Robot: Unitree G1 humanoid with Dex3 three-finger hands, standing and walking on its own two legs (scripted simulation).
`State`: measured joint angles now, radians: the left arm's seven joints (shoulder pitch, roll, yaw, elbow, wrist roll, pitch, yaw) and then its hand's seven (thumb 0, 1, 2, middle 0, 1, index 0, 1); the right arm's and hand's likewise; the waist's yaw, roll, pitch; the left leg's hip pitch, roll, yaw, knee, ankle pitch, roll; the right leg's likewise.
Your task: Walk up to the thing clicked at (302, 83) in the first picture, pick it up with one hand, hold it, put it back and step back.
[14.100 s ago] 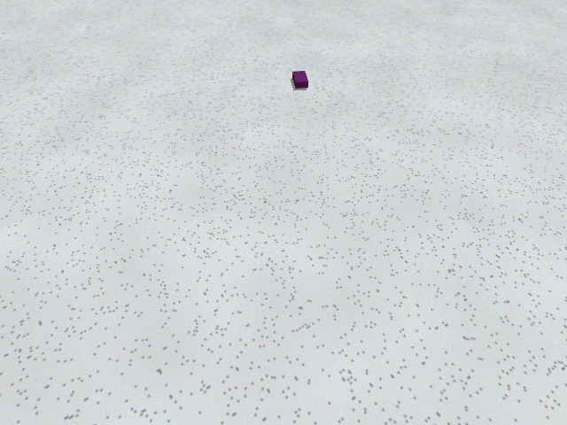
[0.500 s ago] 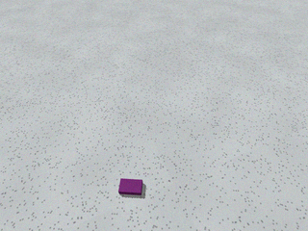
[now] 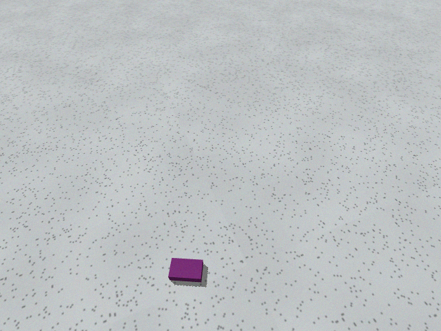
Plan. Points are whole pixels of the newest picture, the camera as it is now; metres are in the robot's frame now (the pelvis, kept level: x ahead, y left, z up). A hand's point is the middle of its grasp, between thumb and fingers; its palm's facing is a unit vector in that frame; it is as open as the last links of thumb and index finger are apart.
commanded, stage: stand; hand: left
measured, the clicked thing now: (186, 269) +0.50 +0.16 -0.76
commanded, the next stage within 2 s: walk up in 0.94 s
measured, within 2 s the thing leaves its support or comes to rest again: neither
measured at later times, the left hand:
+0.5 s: hand out of the picture +0.07 +0.25 -0.15, palm faces -0.01 -0.94 -0.35, open 7.3 cm
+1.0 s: hand out of the picture +0.07 +0.25 -0.15, palm faces -0.02 -0.94 -0.34, open 7.3 cm
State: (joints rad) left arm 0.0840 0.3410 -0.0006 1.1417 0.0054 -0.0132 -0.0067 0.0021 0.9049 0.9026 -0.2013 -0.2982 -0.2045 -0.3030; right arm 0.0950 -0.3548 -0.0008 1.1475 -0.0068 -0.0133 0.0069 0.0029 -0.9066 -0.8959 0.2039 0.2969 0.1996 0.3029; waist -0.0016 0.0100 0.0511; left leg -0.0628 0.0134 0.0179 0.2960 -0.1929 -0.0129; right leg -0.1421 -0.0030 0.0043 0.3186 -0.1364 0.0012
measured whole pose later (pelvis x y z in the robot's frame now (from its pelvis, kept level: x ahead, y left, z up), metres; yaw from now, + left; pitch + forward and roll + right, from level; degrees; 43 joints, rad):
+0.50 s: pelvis +0.00 +0.00 +0.00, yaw +0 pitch -2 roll +0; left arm 0.10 0.34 0.00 1.14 0.01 -0.01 -0.01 0.00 0.90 0.90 -0.20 -0.30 -0.20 -0.30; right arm 0.12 -0.36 0.00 1.14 -0.01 -0.01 0.01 0.00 -0.91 -0.90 0.20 0.30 0.20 0.30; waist 0.00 0.01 0.05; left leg -0.07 0.02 0.01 0.30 -0.19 -0.02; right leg -0.14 0.00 0.00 0.32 -0.13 -0.01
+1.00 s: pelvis +0.00 +0.00 +0.00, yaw -1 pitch -2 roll +1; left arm 0.13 0.35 0.02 1.11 0.02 0.00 -0.03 0.00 0.90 0.90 -0.20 -0.30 -0.20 -0.30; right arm 0.15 -0.35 -0.02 1.11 -0.02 -0.03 0.01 0.00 -0.91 -0.90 0.20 0.30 0.20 0.30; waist 0.01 0.00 0.04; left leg -0.07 0.01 0.03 0.33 -0.23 0.00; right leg -0.18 0.00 0.01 0.42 -0.23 -0.02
